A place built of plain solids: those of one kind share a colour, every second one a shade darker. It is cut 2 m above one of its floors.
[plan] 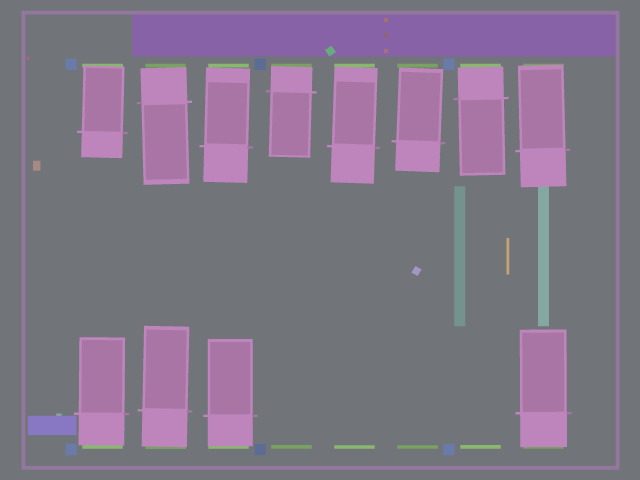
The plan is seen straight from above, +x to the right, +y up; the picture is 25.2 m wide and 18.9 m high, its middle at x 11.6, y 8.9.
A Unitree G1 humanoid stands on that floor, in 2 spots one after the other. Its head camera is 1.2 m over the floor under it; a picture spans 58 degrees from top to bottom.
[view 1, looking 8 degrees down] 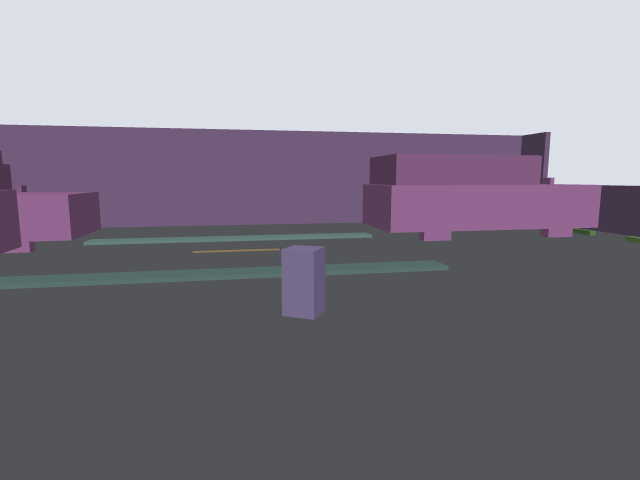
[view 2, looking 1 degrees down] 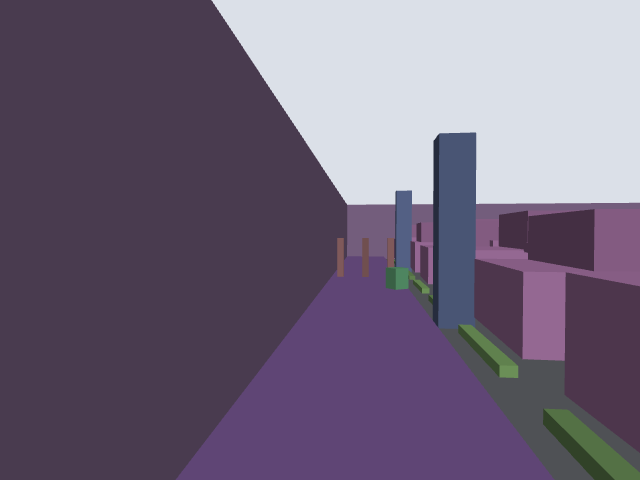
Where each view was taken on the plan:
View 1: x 11.66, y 8.26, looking -11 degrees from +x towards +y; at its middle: ground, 8.62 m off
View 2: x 3.50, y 16.95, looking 6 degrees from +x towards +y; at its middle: wall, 7.96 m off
